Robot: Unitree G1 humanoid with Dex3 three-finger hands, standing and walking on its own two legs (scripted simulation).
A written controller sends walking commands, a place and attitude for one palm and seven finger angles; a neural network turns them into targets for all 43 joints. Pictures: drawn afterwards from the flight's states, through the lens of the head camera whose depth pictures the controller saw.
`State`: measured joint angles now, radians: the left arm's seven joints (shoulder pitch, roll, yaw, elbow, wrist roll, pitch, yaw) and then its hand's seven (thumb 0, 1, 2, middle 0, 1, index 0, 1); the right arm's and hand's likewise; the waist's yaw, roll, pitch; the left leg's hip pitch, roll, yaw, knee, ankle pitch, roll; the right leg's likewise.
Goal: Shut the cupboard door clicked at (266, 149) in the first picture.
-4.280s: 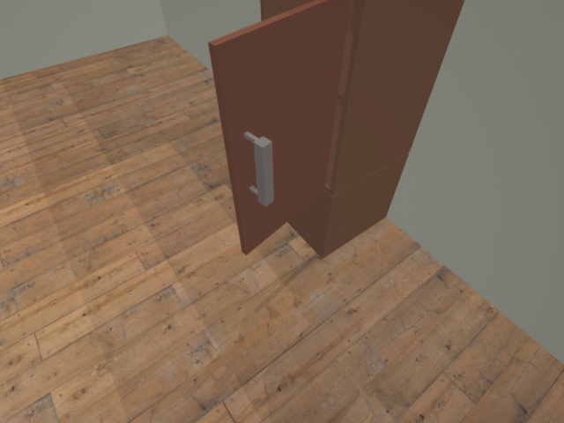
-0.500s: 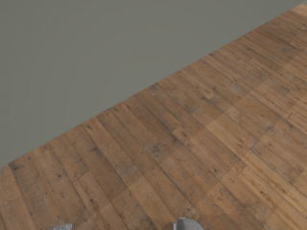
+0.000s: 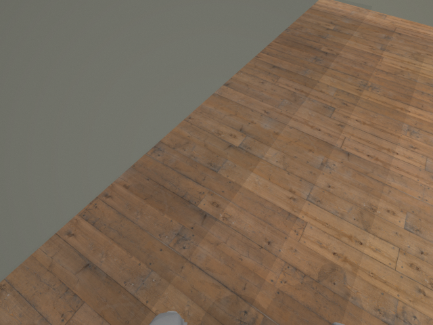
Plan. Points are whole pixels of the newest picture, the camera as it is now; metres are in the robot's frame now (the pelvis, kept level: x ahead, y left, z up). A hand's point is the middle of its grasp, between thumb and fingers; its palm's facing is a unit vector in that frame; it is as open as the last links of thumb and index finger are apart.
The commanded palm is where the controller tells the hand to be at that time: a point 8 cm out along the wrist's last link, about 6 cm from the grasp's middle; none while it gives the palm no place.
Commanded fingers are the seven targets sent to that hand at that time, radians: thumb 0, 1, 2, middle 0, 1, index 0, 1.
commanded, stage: walk around to get in front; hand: left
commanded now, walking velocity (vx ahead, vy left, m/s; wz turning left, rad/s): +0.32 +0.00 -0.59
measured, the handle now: out of the picture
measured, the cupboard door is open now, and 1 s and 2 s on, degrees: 100 100 100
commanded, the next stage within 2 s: walk to a spot facing it in 0.86 s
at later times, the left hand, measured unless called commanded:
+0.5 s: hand (187, 219) +0.38 +0.11 -0.17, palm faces -0.39 -0.91 -0.16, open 7.4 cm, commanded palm none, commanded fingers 0.00 0.90 0.90 -0.20 -0.30 -0.20 -0.30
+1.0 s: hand (222, 205) +0.43 +0.02 -0.16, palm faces -0.35 -0.91 -0.23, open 7.3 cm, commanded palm none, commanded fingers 0.00 0.90 0.90 -0.20 -0.30 -0.20 -0.30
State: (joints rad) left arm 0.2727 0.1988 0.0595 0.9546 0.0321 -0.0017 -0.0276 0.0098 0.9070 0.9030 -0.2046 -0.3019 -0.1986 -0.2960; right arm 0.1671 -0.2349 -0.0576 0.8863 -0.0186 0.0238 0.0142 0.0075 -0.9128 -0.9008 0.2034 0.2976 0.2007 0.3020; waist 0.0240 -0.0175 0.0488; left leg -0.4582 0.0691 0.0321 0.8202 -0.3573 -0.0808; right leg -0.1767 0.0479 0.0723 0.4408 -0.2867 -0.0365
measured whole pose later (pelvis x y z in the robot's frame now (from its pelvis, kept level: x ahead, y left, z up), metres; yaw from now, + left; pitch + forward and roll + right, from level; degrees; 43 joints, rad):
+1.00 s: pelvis +0.39 -0.16 +0.00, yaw -27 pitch +1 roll +2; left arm 0.41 0.14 0.03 1.09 0.02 -0.09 0.02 0.00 0.93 0.90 -0.20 -0.30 -0.19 -0.30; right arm 0.11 -0.18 -0.04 0.98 -0.01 0.00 0.01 0.00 -0.91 -0.90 0.20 0.30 0.20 0.30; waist 0.04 0.02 0.01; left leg -0.63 0.09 0.06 0.93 -0.17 -0.04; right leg 0.04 0.13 -0.02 0.26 -0.32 -0.14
